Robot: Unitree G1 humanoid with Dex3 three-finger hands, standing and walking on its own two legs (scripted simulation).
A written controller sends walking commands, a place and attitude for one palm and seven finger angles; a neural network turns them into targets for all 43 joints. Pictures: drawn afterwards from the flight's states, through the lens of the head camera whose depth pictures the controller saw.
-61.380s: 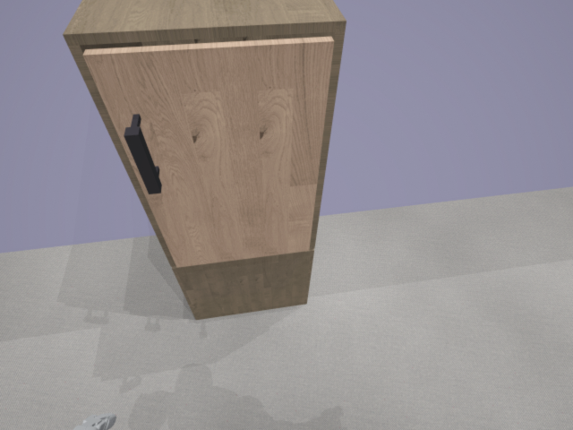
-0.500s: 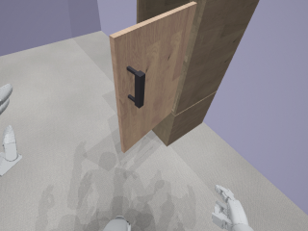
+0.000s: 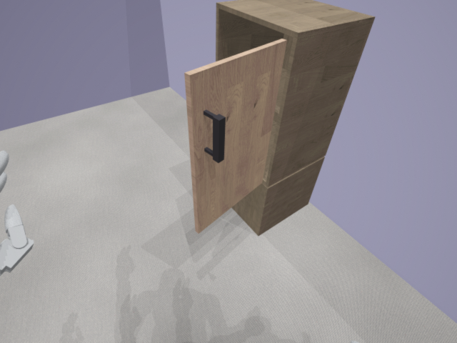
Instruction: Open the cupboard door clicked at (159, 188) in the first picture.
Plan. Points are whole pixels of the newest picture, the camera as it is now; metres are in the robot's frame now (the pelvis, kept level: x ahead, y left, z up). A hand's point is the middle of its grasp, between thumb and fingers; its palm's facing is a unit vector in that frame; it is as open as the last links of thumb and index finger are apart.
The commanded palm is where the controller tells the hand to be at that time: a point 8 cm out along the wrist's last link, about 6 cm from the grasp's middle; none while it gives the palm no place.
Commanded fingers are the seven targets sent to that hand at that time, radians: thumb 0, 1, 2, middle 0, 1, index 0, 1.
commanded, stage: stop stepping back and stand still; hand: left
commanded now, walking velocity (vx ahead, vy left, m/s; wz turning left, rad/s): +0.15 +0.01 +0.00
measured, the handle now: (213, 136) +0.60 +0.08 +0.05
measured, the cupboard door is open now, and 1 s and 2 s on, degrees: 100 100 100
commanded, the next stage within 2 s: let the arm hang, fingers relaxed in 0.94 s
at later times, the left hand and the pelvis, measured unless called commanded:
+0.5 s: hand (41, 236) +0.21 +0.27 +0.15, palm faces +0.44 -0.78 -0.45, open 7.4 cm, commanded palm +0.15 +0.31 +0.17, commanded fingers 0.00 0.90 0.90 -0.20 -0.30 -0.20 -0.30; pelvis +0.01 +0.01 -0.01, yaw +0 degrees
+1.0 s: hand (49, 223) +0.24 +0.28 +0.15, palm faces +0.37 -0.79 -0.48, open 7.4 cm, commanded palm +0.18 +0.32 +0.17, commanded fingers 0.00 0.90 0.90 -0.20 -0.30 -0.20 -0.30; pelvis +0.03 +0.02 +0.00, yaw -1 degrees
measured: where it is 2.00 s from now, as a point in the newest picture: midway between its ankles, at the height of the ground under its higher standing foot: outside the picture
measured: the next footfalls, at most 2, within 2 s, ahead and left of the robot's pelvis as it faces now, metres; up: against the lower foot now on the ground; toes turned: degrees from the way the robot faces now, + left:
left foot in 0.06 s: +0.08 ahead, +0.12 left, +0.00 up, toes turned +3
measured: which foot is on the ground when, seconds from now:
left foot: up 0.00-0.04, down 0.06-1.00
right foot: down 0.00-1.00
